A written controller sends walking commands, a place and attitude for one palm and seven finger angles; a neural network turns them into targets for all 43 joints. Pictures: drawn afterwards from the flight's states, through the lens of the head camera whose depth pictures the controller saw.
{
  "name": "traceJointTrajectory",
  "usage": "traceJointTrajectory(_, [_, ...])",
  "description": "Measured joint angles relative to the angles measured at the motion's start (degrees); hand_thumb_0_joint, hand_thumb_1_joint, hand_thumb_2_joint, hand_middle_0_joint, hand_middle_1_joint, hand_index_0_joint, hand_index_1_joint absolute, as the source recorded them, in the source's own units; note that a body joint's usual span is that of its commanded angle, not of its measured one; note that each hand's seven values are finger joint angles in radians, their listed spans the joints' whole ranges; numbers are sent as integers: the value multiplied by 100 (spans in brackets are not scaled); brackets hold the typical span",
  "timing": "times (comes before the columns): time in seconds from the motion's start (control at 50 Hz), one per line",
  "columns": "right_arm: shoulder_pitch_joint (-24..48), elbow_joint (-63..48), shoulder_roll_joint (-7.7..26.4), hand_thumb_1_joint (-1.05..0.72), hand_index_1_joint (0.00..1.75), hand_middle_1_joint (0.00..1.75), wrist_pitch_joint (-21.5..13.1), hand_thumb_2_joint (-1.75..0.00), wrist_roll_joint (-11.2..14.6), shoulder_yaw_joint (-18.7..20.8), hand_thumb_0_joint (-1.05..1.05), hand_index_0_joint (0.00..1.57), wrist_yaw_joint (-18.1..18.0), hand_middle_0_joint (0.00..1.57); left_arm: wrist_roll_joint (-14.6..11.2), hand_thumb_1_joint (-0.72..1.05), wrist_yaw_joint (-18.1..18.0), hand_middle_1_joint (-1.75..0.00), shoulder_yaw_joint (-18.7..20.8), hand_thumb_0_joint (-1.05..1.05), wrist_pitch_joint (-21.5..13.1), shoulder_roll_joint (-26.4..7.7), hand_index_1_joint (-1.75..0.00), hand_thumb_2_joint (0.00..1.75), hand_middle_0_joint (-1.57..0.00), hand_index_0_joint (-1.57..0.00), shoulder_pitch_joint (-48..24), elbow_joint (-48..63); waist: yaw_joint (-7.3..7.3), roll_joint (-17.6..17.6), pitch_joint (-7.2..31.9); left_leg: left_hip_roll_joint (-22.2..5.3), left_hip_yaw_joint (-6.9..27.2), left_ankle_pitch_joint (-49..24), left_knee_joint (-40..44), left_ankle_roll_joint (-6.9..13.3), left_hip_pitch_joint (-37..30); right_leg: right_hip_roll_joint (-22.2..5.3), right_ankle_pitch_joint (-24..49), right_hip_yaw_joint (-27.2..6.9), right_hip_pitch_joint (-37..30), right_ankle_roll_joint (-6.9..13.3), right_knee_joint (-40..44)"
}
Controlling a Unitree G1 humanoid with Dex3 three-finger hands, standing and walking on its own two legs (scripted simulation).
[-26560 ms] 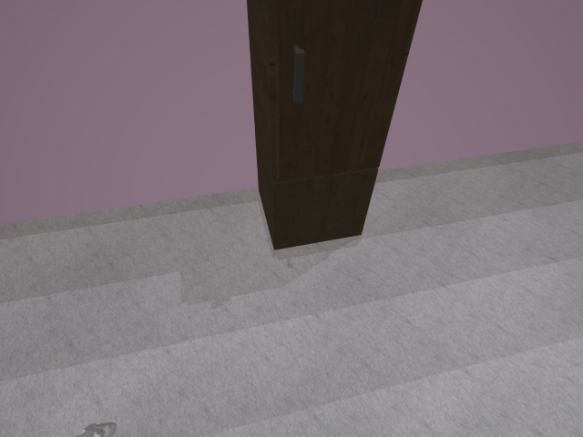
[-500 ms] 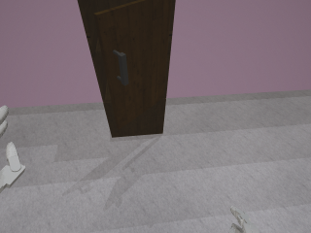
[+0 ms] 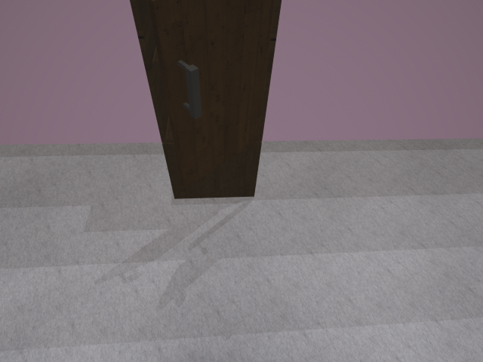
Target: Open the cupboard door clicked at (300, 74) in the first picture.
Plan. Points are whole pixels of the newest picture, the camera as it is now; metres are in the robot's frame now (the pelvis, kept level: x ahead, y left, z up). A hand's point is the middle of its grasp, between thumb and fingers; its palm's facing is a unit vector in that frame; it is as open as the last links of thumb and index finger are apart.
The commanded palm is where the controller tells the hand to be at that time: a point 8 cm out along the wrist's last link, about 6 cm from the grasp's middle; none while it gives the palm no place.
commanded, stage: let the arm hang, fingers relaxed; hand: left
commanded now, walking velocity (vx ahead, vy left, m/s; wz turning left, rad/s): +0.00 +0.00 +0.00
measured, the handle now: (189, 89) +0.70 +0.18 +0.04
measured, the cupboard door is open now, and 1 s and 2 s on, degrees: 40 40 40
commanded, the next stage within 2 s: look to check the result in 0.64 s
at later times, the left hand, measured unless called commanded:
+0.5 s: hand out of the picture +0.06 +0.20 -0.16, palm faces +0.00 -0.97 -0.26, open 7.4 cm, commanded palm none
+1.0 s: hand out of the picture +0.08 +0.21 -0.15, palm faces +0.00 -0.96 -0.30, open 7.4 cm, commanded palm none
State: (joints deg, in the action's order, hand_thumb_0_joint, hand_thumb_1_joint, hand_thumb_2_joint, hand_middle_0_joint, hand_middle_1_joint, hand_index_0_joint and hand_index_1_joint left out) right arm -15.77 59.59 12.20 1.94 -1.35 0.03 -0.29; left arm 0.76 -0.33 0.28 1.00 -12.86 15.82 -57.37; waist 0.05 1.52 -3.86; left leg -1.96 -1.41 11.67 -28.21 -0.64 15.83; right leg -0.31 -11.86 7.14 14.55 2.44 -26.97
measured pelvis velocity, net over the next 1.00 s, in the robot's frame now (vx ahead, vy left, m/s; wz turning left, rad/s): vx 0.04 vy -0.01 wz -0.02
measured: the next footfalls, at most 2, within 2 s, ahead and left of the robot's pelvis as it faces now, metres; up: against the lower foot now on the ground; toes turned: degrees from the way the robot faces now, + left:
none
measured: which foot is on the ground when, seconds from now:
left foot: down 0.00-1.00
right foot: down 0.00-1.00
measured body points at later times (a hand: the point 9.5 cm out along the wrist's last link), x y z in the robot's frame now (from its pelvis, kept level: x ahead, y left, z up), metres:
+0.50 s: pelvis +0.02 +0.00 +0.01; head +0.02 -0.01 +0.46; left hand +0.06 +0.25 -0.14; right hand +0.03 -0.24 -0.16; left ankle +0.04 +0.13 -0.74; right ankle +0.03 -0.09 -0.74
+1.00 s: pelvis +0.04 -0.01 +0.01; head +0.06 -0.02 +0.46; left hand +0.08 +0.26 -0.13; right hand +0.07 -0.27 -0.15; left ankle +0.04 +0.13 -0.74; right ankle +0.03 -0.09 -0.74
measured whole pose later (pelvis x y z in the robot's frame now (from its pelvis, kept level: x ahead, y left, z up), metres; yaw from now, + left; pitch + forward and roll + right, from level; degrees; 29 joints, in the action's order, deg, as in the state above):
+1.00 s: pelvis +0.04 -0.01 +0.01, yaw -1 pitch -1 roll +0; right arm -10.5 65.1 13.7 0.0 -1.1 0.5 -1.2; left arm 0.5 -0.8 1.3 -1.3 -14.4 10.6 -65.8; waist 0.1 -1.3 -2.5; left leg -2.4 -2.5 10.7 -18.9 -1.7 7.2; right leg 0.7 -11.8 6.1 7.4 2.9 -19.8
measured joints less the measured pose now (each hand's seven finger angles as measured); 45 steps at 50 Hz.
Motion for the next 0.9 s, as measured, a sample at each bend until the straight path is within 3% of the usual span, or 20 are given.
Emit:
traceJointTrajectory(0.26, [59,414,-132,-91,30,30,-100,-90,14,28,0,20,-37,20,-23,91,-51,-30,98,0,-92,-112,-30,90,-20,-20,-145,-729,14,-373,142,27,-98,-131,436,9,-388,-3,90,-92,-293,-15,306])
traceJointTrajectory(0.62, [306,559,3,-91,30,30,-189,-90,12,42,0,20,-82,20,-24,91,-31,-30,52,0,-203,94,-30,90,-20,-20,-559,-739,-32,-204,180,14,-129,-145,744,-40,-675,28,59,-122,-520,0,512])
traceJointTrajectory(0.9, [461,554,110,-91,30,30,-196,-90,23,40,0,20,-92,20,-29,91,-38,-30,90,0,-220,-79,-30,90,-20,-20,-512,-837,-5,-261,134,-30,-112,-113,890,-91,-811,85,28,-107,-665,33,675])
